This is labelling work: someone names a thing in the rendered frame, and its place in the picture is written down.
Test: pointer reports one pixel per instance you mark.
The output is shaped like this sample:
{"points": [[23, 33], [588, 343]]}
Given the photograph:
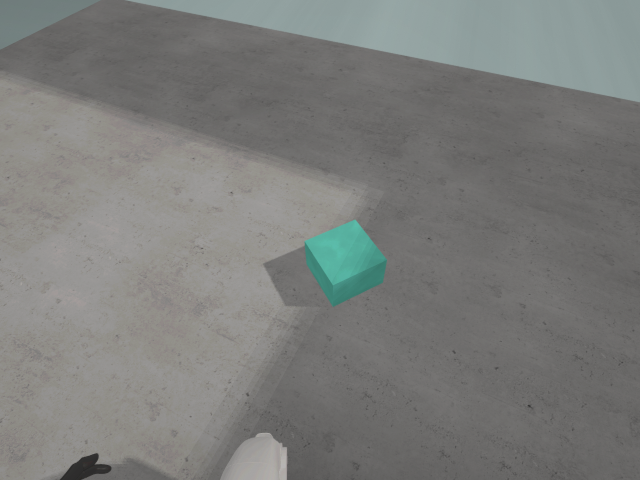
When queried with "left robot thigh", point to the left robot thigh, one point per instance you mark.
{"points": [[258, 458]]}

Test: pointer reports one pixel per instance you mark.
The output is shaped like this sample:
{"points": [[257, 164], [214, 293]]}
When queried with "carton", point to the carton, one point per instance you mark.
{"points": [[345, 262]]}

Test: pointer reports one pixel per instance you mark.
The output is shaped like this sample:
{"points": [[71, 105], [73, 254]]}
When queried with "left robot hand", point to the left robot hand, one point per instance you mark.
{"points": [[85, 467]]}

